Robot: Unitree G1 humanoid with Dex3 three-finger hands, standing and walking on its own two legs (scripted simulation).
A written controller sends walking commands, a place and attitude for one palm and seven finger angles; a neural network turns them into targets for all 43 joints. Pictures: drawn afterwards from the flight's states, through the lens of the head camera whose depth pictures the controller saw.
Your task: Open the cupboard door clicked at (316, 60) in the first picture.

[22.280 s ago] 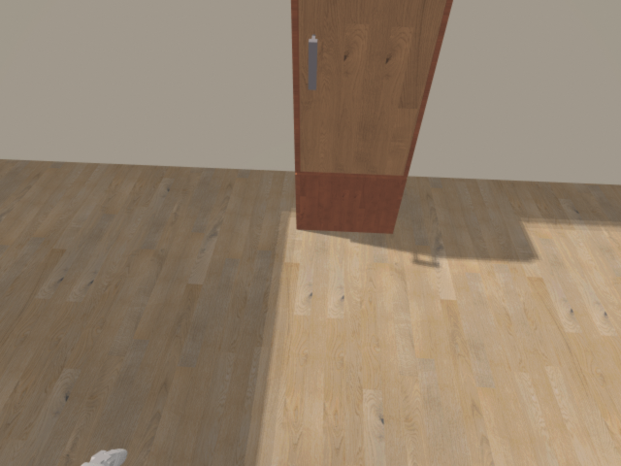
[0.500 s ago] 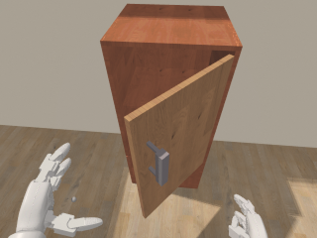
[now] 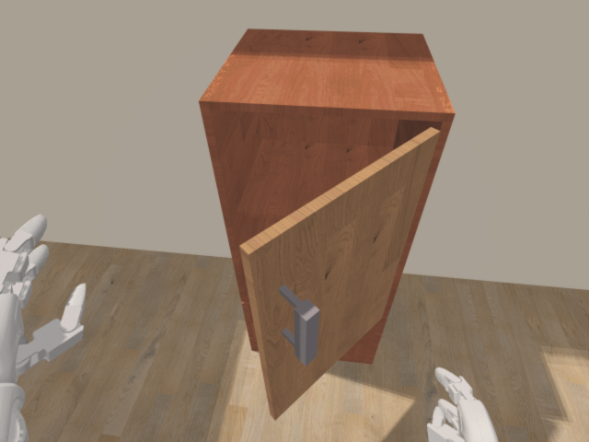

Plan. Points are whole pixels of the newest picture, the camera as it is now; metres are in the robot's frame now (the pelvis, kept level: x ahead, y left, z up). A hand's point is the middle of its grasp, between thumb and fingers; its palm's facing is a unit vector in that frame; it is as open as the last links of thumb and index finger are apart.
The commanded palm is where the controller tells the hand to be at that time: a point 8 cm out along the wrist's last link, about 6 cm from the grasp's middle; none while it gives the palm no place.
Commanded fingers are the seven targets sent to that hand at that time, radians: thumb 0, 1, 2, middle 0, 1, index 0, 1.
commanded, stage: draw the hand back to the body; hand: left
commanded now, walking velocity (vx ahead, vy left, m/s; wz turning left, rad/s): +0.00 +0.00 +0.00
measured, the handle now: (296, 324) +0.29 +0.04 +0.00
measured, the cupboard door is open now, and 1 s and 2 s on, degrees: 49 49 49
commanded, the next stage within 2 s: step back with the hand held close in 0.38 s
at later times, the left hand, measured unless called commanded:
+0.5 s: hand (87, 325) +0.18 +0.24 +0.15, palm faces +0.46 -0.79 -0.40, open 7.4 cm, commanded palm +0.14 +0.27 +0.18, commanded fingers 0.00 0.90 0.90 -0.20 -0.30 -0.20 -0.30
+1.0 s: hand (44, 355) +0.14 +0.26 +0.16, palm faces +0.34 -0.80 -0.50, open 7.4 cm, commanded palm +0.08 +0.30 +0.18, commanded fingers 0.00 0.90 0.90 -0.20 -0.30 -0.20 -0.30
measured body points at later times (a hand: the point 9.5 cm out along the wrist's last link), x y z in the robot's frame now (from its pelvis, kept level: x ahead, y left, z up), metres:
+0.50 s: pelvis +0.00 -0.03 +0.00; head -0.02 -0.05 +0.45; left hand +0.15 +0.28 +0.18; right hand +0.19 -0.25 -0.08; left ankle +0.00 +0.09 -0.74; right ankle -0.04 -0.13 -0.74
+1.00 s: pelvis -0.07 +0.01 +0.00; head -0.05 +0.02 +0.45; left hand +0.12 +0.30 +0.18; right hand +0.11 -0.25 -0.07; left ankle +0.00 +0.09 -0.74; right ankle -0.04 -0.13 -0.74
